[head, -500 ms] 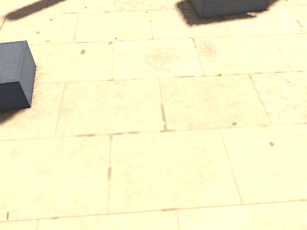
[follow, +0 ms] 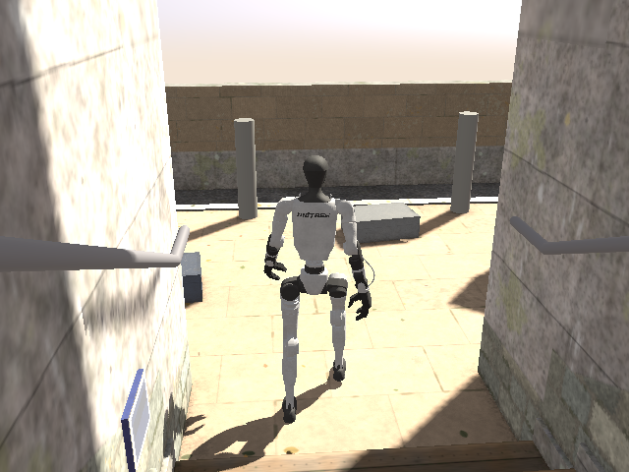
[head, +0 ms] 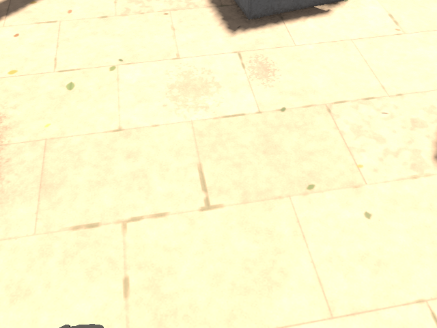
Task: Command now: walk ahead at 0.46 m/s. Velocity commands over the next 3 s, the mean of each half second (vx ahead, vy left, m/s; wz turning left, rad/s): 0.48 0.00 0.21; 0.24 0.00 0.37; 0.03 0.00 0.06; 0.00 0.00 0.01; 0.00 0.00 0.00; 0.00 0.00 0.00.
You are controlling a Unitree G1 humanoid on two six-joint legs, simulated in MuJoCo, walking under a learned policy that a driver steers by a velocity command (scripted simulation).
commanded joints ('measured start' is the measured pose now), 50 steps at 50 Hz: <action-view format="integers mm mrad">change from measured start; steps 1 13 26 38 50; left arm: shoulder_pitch -44 216 415 281 210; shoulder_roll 88 71 117 129 101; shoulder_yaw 19 12 17 13 21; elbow -70 54 99 -70 -78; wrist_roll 9 50 47 -8 28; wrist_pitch -8 -60 -29 -48 51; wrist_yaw -17 -13 45 27 68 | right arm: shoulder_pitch -18 -106 -443 -192 -289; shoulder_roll -181 -90 -53 -187 -162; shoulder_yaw -39 -50 -40 -82 -56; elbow -26 -109 -264 -343 -333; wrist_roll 11 23 3 -16 -40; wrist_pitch -1 23 26 40 61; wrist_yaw -4 -16 36 16 -9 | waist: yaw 79 71 169 40 108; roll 113 -51 -2 6 125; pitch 85 -31 85 -285 -161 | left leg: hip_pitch -119 -700 -908 62 -382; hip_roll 276 161 102 314 164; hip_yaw -111 -142 -54 -393 -161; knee -36 934 472 200 66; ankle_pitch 389 131 450 921 494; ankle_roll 159 92 60 378 249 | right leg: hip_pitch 121 395 650 -125 200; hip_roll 22 -164 -175 10 -9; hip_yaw -14 181 -130 102 59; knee -50 -492 -493 816 167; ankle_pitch -31 -157 144 -498 -176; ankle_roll -30 -144 -75 76 112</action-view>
